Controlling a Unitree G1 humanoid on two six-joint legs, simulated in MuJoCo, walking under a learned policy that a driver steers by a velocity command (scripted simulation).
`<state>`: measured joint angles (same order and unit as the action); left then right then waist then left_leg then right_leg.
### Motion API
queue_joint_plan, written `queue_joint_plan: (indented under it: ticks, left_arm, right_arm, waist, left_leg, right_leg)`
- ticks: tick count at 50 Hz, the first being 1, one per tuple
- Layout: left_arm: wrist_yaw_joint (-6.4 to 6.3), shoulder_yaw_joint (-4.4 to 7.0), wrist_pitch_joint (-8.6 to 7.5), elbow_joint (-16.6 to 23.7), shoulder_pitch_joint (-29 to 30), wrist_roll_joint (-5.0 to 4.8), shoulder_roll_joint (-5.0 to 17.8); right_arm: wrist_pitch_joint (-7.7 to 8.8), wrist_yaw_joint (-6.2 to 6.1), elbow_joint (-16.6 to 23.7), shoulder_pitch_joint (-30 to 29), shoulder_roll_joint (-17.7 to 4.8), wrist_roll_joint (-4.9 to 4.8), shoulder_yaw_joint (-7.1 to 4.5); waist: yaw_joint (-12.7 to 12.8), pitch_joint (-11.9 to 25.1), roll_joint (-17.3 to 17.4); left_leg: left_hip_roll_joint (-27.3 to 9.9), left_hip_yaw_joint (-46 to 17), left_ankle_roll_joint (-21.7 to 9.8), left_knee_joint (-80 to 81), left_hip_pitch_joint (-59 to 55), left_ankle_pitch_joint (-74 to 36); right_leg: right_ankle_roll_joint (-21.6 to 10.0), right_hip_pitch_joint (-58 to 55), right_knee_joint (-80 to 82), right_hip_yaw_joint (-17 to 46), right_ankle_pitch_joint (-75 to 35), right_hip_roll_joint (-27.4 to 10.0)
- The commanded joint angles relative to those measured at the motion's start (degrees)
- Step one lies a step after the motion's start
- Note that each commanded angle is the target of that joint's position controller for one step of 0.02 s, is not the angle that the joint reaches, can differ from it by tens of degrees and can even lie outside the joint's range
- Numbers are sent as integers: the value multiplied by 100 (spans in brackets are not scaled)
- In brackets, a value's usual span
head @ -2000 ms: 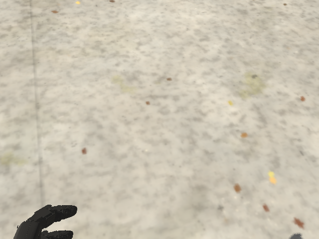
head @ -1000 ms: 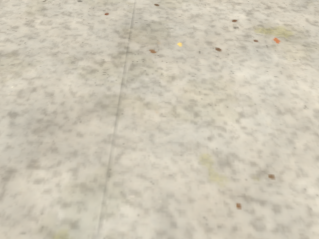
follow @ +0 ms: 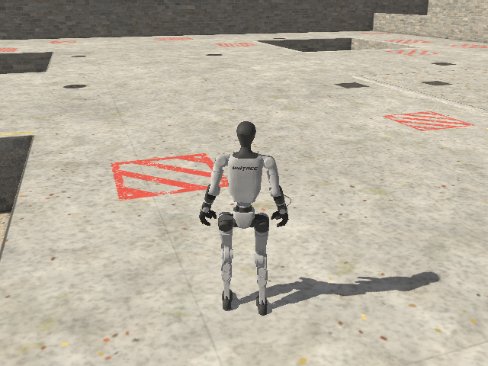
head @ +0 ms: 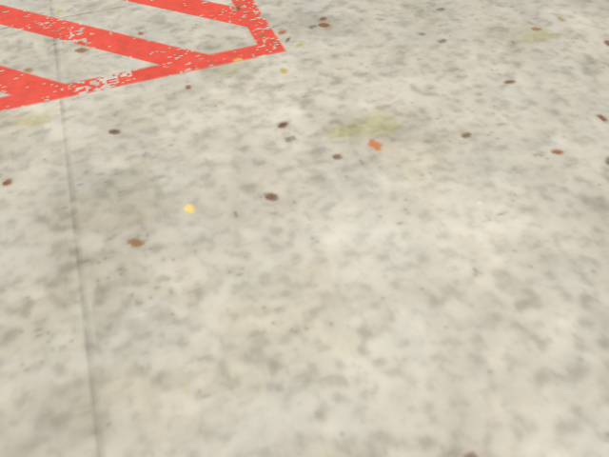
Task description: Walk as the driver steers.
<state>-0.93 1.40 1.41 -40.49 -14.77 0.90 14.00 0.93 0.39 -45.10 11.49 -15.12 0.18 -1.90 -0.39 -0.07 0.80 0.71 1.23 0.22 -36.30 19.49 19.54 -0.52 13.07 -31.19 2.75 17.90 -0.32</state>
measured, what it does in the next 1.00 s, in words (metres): walks ahead, turning left: left foot, then right foot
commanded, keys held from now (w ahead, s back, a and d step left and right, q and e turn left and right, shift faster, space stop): w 0.30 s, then q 0.70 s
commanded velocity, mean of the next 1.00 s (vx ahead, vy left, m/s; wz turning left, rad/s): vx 0.20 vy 0.00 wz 0.26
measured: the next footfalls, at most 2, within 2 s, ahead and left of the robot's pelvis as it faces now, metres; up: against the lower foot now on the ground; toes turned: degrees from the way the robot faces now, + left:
left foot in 0.16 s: +0.09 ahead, +0.12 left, +0.00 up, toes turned +1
right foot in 0.58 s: +0.38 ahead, -0.08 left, +0.00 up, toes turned +8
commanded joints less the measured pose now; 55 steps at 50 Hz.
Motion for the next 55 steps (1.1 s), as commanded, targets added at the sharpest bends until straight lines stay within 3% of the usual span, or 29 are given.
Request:
queue_joint_plan:
  ticks: [1,4,6,8,9,10,11,12,15,18,21,24,26,28,29,30,31,32,33,36,40,43,48,49,50,51,52,53,55]
  left_arm:
    - [-75,333,-222,194,-318,-98,1113]
    - [-52,346,-268,174,-271,-202,1112]
    - [-7,358,-237,214,17,-230,1153]
    - [32,264,-254,243,102,-163,810]
    - [55,141,-309,409,252,-98,365]
    - [8,183,-419,689,328,-182,523]
    - [-6,300,-506,631,300,-276,898]
    - [34,323,-565,557,295,-310,948]
    - [112,327,-633,463,421,-169,760]
    - [150,270,-646,562,640,-68,510]
    - [183,168,-667,690,1106,-91,259]
    - [193,243,-632,767,1342,-133,494]
    - [171,332,-627,742,1151,-112,726]
    - [102,457,-662,528,436,-32,987]
    - [41,518,-676,485,-74,78,1260]
    - [-13,504,-589,565,-195,177,1480]
    - [38,463,-495,649,-149,108,1287]
    - [43,389,-432,732,277,7,959]
    - [21,311,-384,717,597,-51,694]
    - [12,311,-333,576,1165,75,734]
    - [-75,395,-356,431,1232,45,890]
    - [-97,458,-288,360,1309,-14,1078]
    - [-61,492,-155,158,1296,-189,1158]
    - [-51,458,-115,38,1085,-202,971]
    - [-11,386,-75,7,834,-87,643]
    - [-53,407,-99,328,1202,4,721]
    - [-95,472,-107,385,1621,-13,920]
    - [-114,512,-90,331,1487,-90,962]
    - [-189,565,-57,78,1149,-2,994]
  right_arm:
    - [255,57,541,-620,-650,-137,-215]
    - [410,179,507,-668,-467,-167,-151]
    - [439,219,234,-129,-457,-141,-174]
    - [400,181,-81,716,-625,-130,-253]
    - [403,116,-142,1224,-1049,-99,-336]
    - [409,163,-188,1593,-1632,-61,-483]
    - [452,154,-126,1352,-1269,-48,-369]
    - [478,120,-60,1125,-1009,-54,-287]
    - [458,75,17,790,-814,-8,-188]
    - [351,-3,-16,792,-826,-27,-170]
    - [208,-137,-106,905,-1037,-57,-236]
    - [111,-200,-139,1029,-1184,-146,-320]
    - [88,-232,-67,842,-1185,-203,-363]
    - [82,-239,78,565,-1081,-203,-371]
    - [88,-222,239,594,-772,-111,-282]
    - [85,-200,246,1416,-150,58,-117]
    - [53,-168,140,2046,-576,-95,-171]
    - [-56,-190,101,1685,-985,-205,-312]
    - [-164,-231,186,1189,-1037,-208,-353]
    - [-456,-321,308,1036,-801,-135,-374]
    - [-468,-267,590,711,-589,-61,-308]
    - [-470,-148,752,461,-656,-58,-293]
    - [-489,-22,741,651,-813,-55,-397]
    - [-485,-47,682,835,-940,-18,-462]
    - [-468,-150,766,922,-1473,-12,-595]
    - [-386,-171,1036,603,-2001,106,-654]
    - [-242,-136,1075,513,-1729,234,-602]
    - [-132,-131,1081,248,-1567,192,-550]
    - [-93,-170,1169,-202,-1210,-27,-445]
  waist:
    - [327,-568,-1319]
    - [298,-456,-940]
    - [-53,-183,-814]
    - [-392,97,-561]
    - [-527,200,557]
    - [-639,218,1735]
    - [-525,-117,1062]
    - [-415,-365,769]
    - [-244,-427,451]
    - [-167,-321,381]
    - [-244,-180,463]
    - [-243,-91,568]
    - [-37,11,619]
    - [361,395,498]
    - [519,1070,4]
    - [134,1793,-1488]
    - [65,2487,-1819]
    - [61,1791,-1171]
    - [60,1160,-797]
    - [-213,404,-889]
    - [-147,492,-825]
    - [-97,579,-784]
    - [-288,516,-624]
    - [-308,389,-308]
    - [-153,157,1191]
    - [-147,-82,1843]
    - [-352,84,1179]
    - [-130,64,974]
    - [67,189,698]
  left_leg:
    - [-189,-152,-215,-882,1320,704]
    - [-240,-44,-373,-64,1008,532]
    - [28,275,-342,835,-462,-658]
    - [-113,-24,-338,1020,-1821,-750]
    - [-1147,-1573,-717,1648,-2511,-176]
    - [-2178,-3690,-1578,2414,-2833,776]
    - [-2321,-3918,-1746,2524,-2694,1325]
    - [-2088,-3400,-1570,2512,-2587,1339]
    - [-1533,-2134,-1211,2667,-2217,-281]
    - [-1149,-1208,-1178,2478,-1854,-3483]
    - [-838,-700,-1013,2192,-1376,-4344]
    - [-977,-1002,-937,1892,-1347,-4090]
    - [-1085,-1327,-773,1564,-1434,-3791]
    - [-776,-1309,-513,681,-1276,-3853]
    - [-363,-1156,-285,-454,-684,-2670]
    - [449,-764,61,-2272,786,1809]
    - [389,-1029,171,-3426,1064,2383]
    - [80,-889,287,-3831,1443,1826]
    - [-117,-654,365,-3771,1644,1412]
    - [-341,-421,521,-3254,849,794]
    - [-511,-278,426,-2194,532,412]
    - [-565,-154,260,-1495,144,92]
    - [-283,252,-208,107,-763,-434]
    - [-238,23,-412,650,-1097,-695]
    - [-1364,-1742,-918,1634,-1457,-1749]
    - [-2326,-3347,-1937,2011,-1087,-2099]
    - [-2123,-3115,-1976,2156,-866,-1551]
    - [-1817,-2648,-1623,2113,-828,-1248]
    - [-1446,-2155,-1189,1929,-919,-1379]
  right_leg:
    - [-1129,-303,1967,2189,1845,-1568]
    - [-1096,-584,1844,1823,1035,-1409]
    - [-946,42,1602,1297,523,-1089]
    - [-646,784,817,851,365,-725]
    - [-222,1686,-821,138,448,-116]
    - [-5,2850,-2298,-99,1409,287]
    - [-48,3416,-3169,298,1452,-33]
    - [-143,3660,-3397,351,880,-247]
    - [-152,3481,-3044,149,-284,-602]
    - [167,2847,-2140,-235,-638,-378]
    - [328,1886,-764,-406,-1439,-34]
    - [300,1442,-152,-215,-1902,170]
    - [140,1101,175,27,-1878,135]
    - [-142,-6,691,-42,-2464,94]
    - [-446,-1299,507,460,-3848,-640]
    - [-1208,-2851,55,1907,-6208,-2212]
    - [-1777,-2762,534,2966,-4961,-2723]
    - [-1633,-2147,886,2513,-3403,-2374]
    - [-1386,-1524,1059,1833,-2432,-1985]
    - [-1196,267,1609,666,-1566,-1414]
    - [-1406,318,1761,231,-1611,-1617]
    - [-1397,296,1788,35,-1433,-1759]
    - [-861,357,1191,-420,-595,-1680]
    - [-489,683,599,-704,-171,-1431]
    - [150,1664,-1084,-1395,794,-712]
    - [434,2764,-2330,-851,1987,94]
    - [324,2743,-3096,-136,1773,13]
    - [221,2728,-3225,41,1171,-82]
    - [272,2631,-3270,81,436,-127]
Velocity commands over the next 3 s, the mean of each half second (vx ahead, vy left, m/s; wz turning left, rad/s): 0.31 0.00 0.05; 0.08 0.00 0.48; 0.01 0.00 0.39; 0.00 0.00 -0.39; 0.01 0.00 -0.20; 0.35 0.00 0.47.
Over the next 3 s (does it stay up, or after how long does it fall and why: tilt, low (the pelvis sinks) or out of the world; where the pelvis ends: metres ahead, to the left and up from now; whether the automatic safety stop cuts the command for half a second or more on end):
stays up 0.46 -0.01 0.00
